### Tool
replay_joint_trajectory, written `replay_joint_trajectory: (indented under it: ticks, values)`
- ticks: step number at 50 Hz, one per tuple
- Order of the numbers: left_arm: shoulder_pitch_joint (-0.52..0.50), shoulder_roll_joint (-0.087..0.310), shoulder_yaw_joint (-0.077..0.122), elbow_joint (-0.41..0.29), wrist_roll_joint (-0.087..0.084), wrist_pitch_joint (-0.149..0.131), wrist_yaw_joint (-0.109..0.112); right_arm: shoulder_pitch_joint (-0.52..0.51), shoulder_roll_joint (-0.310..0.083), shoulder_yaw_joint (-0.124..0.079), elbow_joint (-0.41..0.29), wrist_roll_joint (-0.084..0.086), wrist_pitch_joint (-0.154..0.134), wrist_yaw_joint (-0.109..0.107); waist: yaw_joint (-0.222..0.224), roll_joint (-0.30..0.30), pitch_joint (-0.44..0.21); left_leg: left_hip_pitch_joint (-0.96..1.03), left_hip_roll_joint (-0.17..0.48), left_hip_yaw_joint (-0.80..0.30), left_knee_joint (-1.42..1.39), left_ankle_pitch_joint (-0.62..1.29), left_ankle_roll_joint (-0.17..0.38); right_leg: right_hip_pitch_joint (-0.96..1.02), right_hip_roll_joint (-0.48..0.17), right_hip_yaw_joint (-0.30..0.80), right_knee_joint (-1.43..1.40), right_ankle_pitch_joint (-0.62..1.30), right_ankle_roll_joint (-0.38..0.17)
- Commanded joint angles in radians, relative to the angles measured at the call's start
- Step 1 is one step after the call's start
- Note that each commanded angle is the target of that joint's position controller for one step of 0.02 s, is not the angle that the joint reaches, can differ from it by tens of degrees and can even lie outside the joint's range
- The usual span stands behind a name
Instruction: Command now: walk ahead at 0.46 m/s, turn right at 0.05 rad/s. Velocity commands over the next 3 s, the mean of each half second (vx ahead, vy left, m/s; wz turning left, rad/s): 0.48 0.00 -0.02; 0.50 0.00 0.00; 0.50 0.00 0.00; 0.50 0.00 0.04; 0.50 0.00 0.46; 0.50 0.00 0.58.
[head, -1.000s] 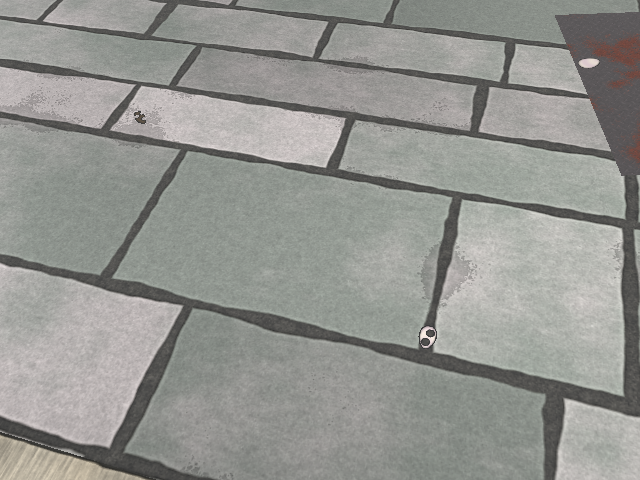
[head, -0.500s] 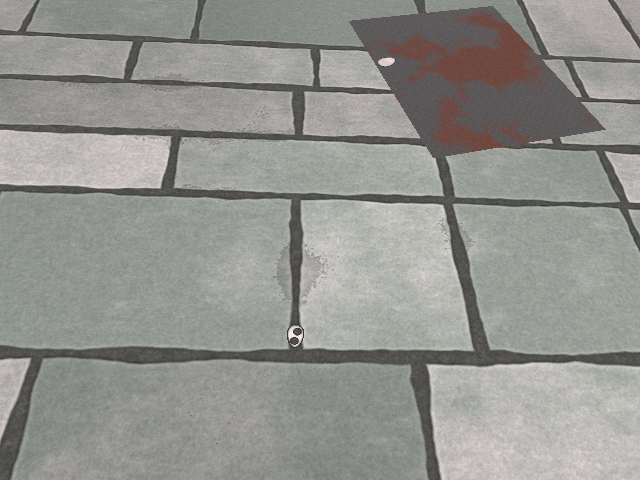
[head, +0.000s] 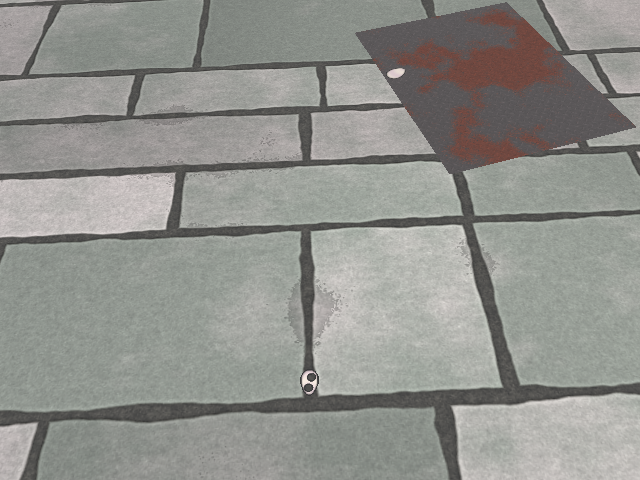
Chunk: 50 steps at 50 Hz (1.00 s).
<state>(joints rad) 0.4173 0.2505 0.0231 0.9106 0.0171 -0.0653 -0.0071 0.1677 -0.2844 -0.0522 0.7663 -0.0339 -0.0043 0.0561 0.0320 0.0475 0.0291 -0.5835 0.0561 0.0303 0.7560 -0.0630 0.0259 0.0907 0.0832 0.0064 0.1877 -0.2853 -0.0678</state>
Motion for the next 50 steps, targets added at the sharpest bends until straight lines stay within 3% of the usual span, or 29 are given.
replay_joint_trajectory:
  ticks: [1, 3, 5, 6, 7, 8, 9, 10, 11, 15, 16, 18, 20, 23, 28, 30, 31, 32, 33, 34, 35, 36, 37, 38, 39, 41, 44, 47, 50]
  values:
    - [-0.015, 0.154, 0.033, -0.039, 0.008, -0.022, 0.009, -0.038, -0.093, -0.021, -0.063, -0.008, -0.017, -0.004, -0.029, -0.105, 0.056, -0.006, 0.006, -0.013, 0.070, 0.026, 0.033, -0.065, -0.300, 0.093, 0.016, 0.587, -0.138]
    - [-0.048, 0.171, 0.036, -0.043, 0.012, -0.018, 0.015, -0.019, -0.094, -0.020, -0.057, -0.016, -0.024, -0.006, -0.050, -0.095, 0.052, 0.074, -0.033, 0.025, 0.027, -0.083, 0.065, -0.058, -0.293, 0.062, 0.112, 0.799, -0.121]
    - [-0.079, 0.179, 0.039, -0.050, 0.012, -0.008, 0.013, 0.233, -0.114, -0.037, 0.035, -0.015, -0.024, -0.013, -0.143, -0.102, -0.066, 0.409, -0.106, 0.067, -0.033, -0.165, 0.104, -0.150, -0.247, 0.027, 0.404, 0.999, -0.099]
    - [-0.108, 0.189, 0.043, -0.045, 0.001, -0.010, 0.012, 0.403, -0.128, -0.048, 0.089, -0.018, -0.035, -0.019, -0.241, -0.078, -0.105, 0.622, -0.088, 0.041, -0.159, -0.122, 0.128, -0.292, -0.202, 0.013, 0.673, 0.862, -0.087]
    - [-0.047, 0.090, 0.027, -0.066, 0.002, -0.020, 0.007, 0.464, -0.245, -0.072, 0.103, -0.025, -0.046, -0.029, -0.214, 0.182, -0.160, 0.788, 0.178, -0.295, -0.270, -0.196, 0.220, -0.527, -0.058, -0.038, 1.130, 0.124, -0.044]
    - [0.060, 0.060, 0.020, -0.068, -0.010, -0.032, 0.004, 0.405, -0.236, -0.058, 0.074, 0.008, -0.055, -0.024, -0.115, 0.229, -0.225, 0.833, 0.339, -0.745, -0.421, -0.118, 0.320, -0.740, 0.059, 0.103, 1.270, -0.260, -0.044]
    - [-0.047, 0.131, 0.034, -0.074, -0.001, -0.030, 0.007, 0.297, -0.187, -0.055, 0.060, 0.030, -0.054, -0.026, -0.104, 0.086, -0.066, 0.697, 0.325, -0.657, -0.480, -0.195, 0.329, -0.839, -0.034, 0.120, 1.245, -0.168, -0.049]
    - [-0.113, 0.162, 0.044, -0.076, -0.002, -0.024, 0.002, 0.197, -0.127, -0.039, 0.035, 0.024, -0.058, -0.024, -0.081, -0.013, 0.019, 0.557, 0.293, -0.539, -0.481, -0.162, 0.305, -0.800, -0.086, 0.125, 1.165, -0.079, -0.044]
    - [-0.117, 0.151, 0.048, -0.070, 0.001, -0.010, -0.003, 0.159, -0.108, -0.030, 0.038, 0.017, -0.063, -0.022, -0.042, -0.031, 0.059, 0.461, 0.259, -0.447, -0.500, -0.095, 0.276, -0.747, -0.112, 0.118, 1.091, -0.066, -0.034]
    - [-0.220, 0.096, 0.033, -0.101, 0.028, 0.049, -0.029, 0.190, -0.135, -0.032, 0.096, 0.025, -0.095, -0.040, -0.010, -0.010, 0.096, 0.364, 0.153, -0.223, -0.611, 0.045, 0.223, -0.660, -0.147, 0.030, 0.830, 0.074, 0.021]
    - [-0.236, 0.095, 0.035, -0.094, 0.031, 0.051, -0.030, 0.207, -0.149, -0.037, 0.111, 0.016, -0.103, -0.044, -0.021, -0.008, 0.085, 0.418, 0.154, -0.189, -0.578, 0.122, 0.231, -0.700, -0.152, 0.008, 0.826, 0.172, 0.021]
    - [-0.342, 0.099, 0.042, -0.126, 0.013, 0.026, -0.029, 0.241, -0.113, -0.027, 0.138, 0.028, -0.123, -0.051, -0.041, -0.016, 0.086, 0.499, 0.086, -0.123, -0.571, 0.079, 0.180, -0.784, -0.155, 0.010, 0.646, 0.333, 0.026]
    - [-0.396, 0.061, 0.030, -0.132, 0.022, 0.012, -0.044, 0.223, -0.092, -0.022, 0.154, 0.030, -0.129, -0.050, -0.052, -0.008, 0.071, 0.410, 0.033, -0.073, -0.575, -0.068, 0.155, -0.625, -0.135, -0.035, 0.453, 0.598, 0.017]
    - [-0.400, 0.060, 0.029, -0.117, 0.008, 0.013, -0.057, 0.213, -0.066, -0.010, 0.168, 0.025, -0.123, -0.047, -0.056, 0.009, 0.069, 0.340, 0.039, -0.056, -0.504, -0.150, 0.131, -0.478, -0.134, -0.041, 0.363, 0.800, -0.013]
    - [-0.521, 0.068, 0.019, -0.154, 0.029, 0.003, -0.043, 0.350, -0.078, -0.001, 0.208, -0.024, -0.087, -0.084, -0.144, -0.044, 0.149, 0.582, 0.069, -0.111, -0.247, -0.114, 0.138, -0.629, -0.160, -0.020, 0.163, 0.677, 0.000]
    - [-0.378, 0.081, 0.023, -0.097, 0.042, -0.011, -0.027, 0.383, -0.093, -0.002, 0.231, -0.025, -0.068, -0.100, -0.103, -0.088, 0.089, 0.647, 0.036, -0.107, -0.012, 0.030, 0.147, -0.507, -0.153, -0.028, 0.060, 0.639, -0.004]
    - [-0.185, 0.105, 0.035, -0.023, 0.056, -0.021, -0.019, 0.372, -0.100, -0.004, 0.236, -0.015, -0.055, -0.100, -0.025, -0.127, 0.018, 0.598, 0.007, -0.076, 0.217, 0.112, 0.145, -0.311, -0.134, -0.063, 0.025, 0.647, -0.017]
    - [0.013, 0.148, 0.055, 0.044, 0.062, -0.022, -0.019, 0.338, -0.087, -0.004, 0.229, 0.009, -0.049, -0.092, 0.064, -0.144, -0.069, 0.424, -0.039, -0.039, 0.512, -0.019, 0.133, -0.042, -0.186, -0.033, 0.050, 0.725, -0.044]
    - [0.111, 0.225, 0.073, 0.069, 0.057, -0.024, -0.027, 0.401, -0.019, -0.002, 0.221, 0.044, -0.056, -0.086, 0.034, -0.330, -0.197, 0.044, -0.147, -0.003, 0.905, -0.739, 0.090, 0.345, -0.361, 0.076, 0.426, 1.286, -0.099]
    - [0.196, 0.203, 0.070, 0.059, 0.030, -0.024, -0.035, 0.438, -0.032, 0.004, 0.214, 0.078, -0.064, -0.101, 0.076, -0.271, -0.358, -0.225, -0.135, -0.140, 1.007, -0.733, 0.092, 0.609, -0.489, 0.242, 0.562, 1.345, -0.161]
    - [0.189, 0.203, 0.080, 0.052, 0.010, -0.011, -0.030, 0.369, -0.069, 0.001, 0.200, 0.064, -0.064, -0.105, 0.116, -0.202, -0.385, -0.355, -0.089, -0.130, 1.031, -0.654, 0.089, 0.588, -0.520, 0.331, 0.458, 0.929, -0.231]
    - [0.063, 0.187, 0.077, 0.022, 0.013, -0.008, 0.003, 0.216, -0.082, -0.001, 0.152, 0.034, -0.076, -0.101, 0.099, -0.176, -0.275, -0.409, -0.049, -0.131, 0.848, -0.401, 0.076, 0.368, -0.532, 0.384, 0.241, 0.346, -0.249]
    - [-0.052, 0.130, 0.056, 0.007, 0.013, -0.014, 0.016, 0.126, -0.110, -0.009, 0.143, 0.006, -0.075, -0.084, 0.054, -0.103, -0.136, -0.326, -0.006, -0.108, 0.757, -0.312, 0.050, 0.127, -0.491, 0.392, 0.129, 0.219, -0.235]
    - [-0.090, 0.132, 0.049, 0.016, 0.004, -0.028, 0.023, 0.096, -0.085, -0.011, 0.129, -0.013, -0.059, -0.063, -0.002, -0.107, -0.028, -0.199, 0.016, -0.107, 0.604, -0.281, 0.012, -0.111, -0.482, 0.367, 0.079, 0.376, -0.243]
    - [-0.096, 0.108, 0.042, 0.033, 0.004, -0.035, 0.020, 0.114, -0.054, -0.005, 0.140, -0.023, -0.041, -0.045, -0.047, -0.071, 0.009, -0.084, 0.040, -0.108, 0.477, -0.265, -0.012, -0.245, -0.429, 0.296, 0.055, 0.443, -0.223]
    - [-0.101, 0.107, 0.043, 0.055, 0.005, -0.051, 0.014, 0.088, 0.006, 0.011, 0.135, -0.016, -0.031, -0.024, -0.074, -0.109, 0.024, 0.029, 0.046, -0.054, 0.291, -0.174, -0.028, -0.353, -0.333, 0.165, 0.020, 0.551, -0.190]
    - [-0.119, 0.092, 0.040, 0.060, -0.010, -0.052, -0.006, 0.023, 0.032, 0.029, 0.119, 0.011, -0.048, -0.016, -0.070, -0.155, -0.004, 0.197, 0.018, 0.005, -0.004, 0.021, 0.001, -0.383, -0.238, 0.028, 0.010, 0.604, -0.133]
    - [-0.046, 0.101, 0.043, 0.094, -0.015, -0.036, -0.009, -0.073, 0.002, 0.024, 0.096, 0.007, -0.044, -0.023, -0.035, -0.123, 0.014, 0.165, 0.002, 0.021, -0.090, 0.039, 0.032, -0.255, -0.272, 0.050, 0.012, 0.499, -0.122]
    - [-0.010, 0.120, 0.047, 0.116, 0.000, -0.020, 0.002, -0.109, -0.024, 0.012, 0.078, 0.001, -0.049, -0.029, -0.040, -0.095, 0.045, 0.169, -0.013, 0.026, -0.160, -0.050, 0.063, -0.154, -0.309, 0.063, 0.074, 0.503, -0.106]
